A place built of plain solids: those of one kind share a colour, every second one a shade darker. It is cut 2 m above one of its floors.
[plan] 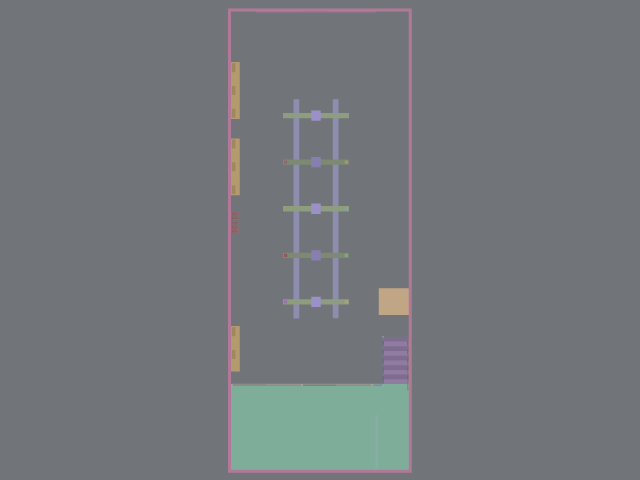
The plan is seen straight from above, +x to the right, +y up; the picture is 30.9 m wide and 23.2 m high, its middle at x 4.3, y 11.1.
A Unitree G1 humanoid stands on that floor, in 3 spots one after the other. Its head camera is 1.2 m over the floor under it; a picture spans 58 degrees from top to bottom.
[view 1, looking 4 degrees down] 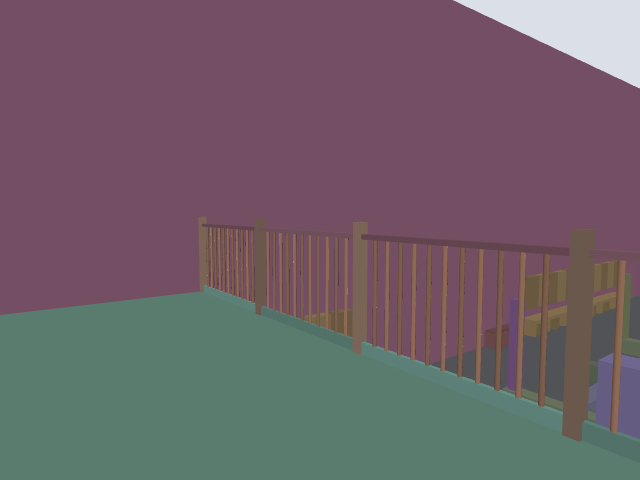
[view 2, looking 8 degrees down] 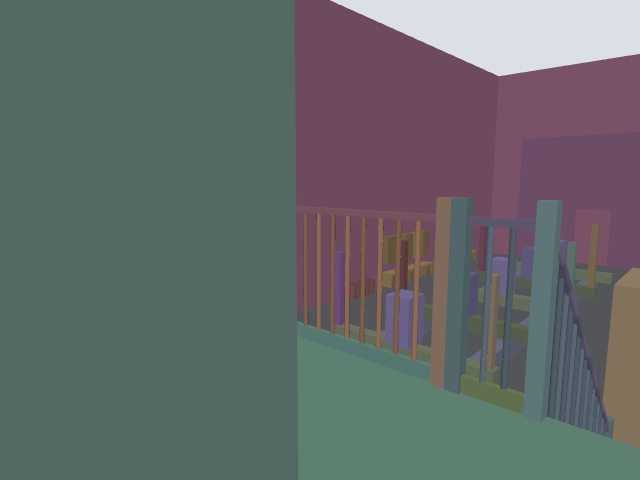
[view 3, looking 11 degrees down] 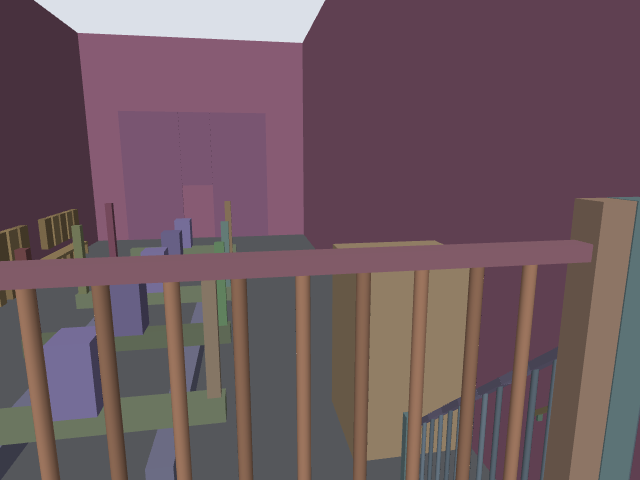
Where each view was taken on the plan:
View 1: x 6.09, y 1.67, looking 143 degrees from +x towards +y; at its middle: guard_bal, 4.05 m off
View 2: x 7.95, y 1.84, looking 133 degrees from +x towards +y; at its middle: guard_bal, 3.10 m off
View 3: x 5.99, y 3.21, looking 80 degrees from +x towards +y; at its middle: wall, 15.27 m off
